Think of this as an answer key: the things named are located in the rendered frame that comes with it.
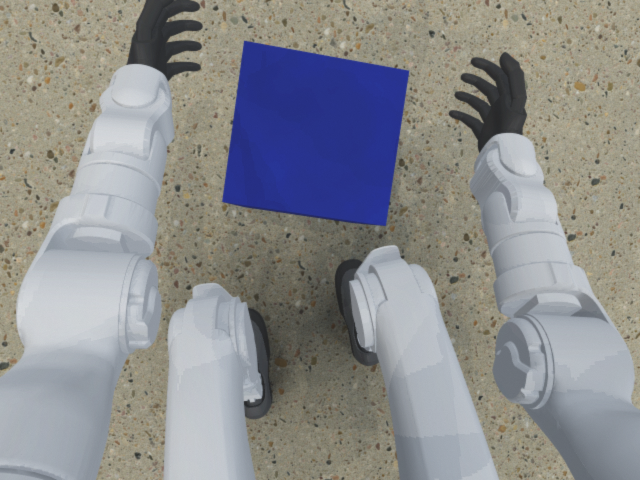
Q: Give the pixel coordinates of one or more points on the robot right hand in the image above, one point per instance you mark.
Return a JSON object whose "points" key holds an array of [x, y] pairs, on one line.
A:
{"points": [[506, 113]]}

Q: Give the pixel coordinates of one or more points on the carton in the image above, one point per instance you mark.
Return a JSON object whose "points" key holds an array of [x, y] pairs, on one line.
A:
{"points": [[314, 135]]}

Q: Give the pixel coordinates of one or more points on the robot left hand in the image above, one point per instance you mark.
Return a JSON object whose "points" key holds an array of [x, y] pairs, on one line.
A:
{"points": [[149, 44]]}

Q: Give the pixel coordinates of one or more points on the robot right upper arm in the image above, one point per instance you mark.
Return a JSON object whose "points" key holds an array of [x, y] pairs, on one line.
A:
{"points": [[574, 377]]}

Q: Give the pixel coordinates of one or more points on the robot left upper arm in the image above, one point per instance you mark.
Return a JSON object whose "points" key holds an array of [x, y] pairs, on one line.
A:
{"points": [[83, 313]]}

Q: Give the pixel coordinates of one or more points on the robot left forearm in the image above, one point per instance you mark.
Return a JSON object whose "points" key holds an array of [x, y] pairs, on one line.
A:
{"points": [[113, 200]]}

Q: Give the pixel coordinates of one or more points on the robot thigh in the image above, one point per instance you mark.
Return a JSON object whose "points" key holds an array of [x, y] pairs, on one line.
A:
{"points": [[438, 435], [205, 432]]}

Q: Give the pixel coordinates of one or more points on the right robot thigh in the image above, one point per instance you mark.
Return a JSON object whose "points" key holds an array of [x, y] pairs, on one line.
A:
{"points": [[438, 435]]}

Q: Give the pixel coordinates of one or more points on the left robot thigh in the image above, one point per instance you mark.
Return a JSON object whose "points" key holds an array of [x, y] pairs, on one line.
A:
{"points": [[205, 432]]}

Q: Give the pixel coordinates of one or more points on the robot right forearm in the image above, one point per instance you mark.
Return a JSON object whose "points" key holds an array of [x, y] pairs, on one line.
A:
{"points": [[533, 265]]}

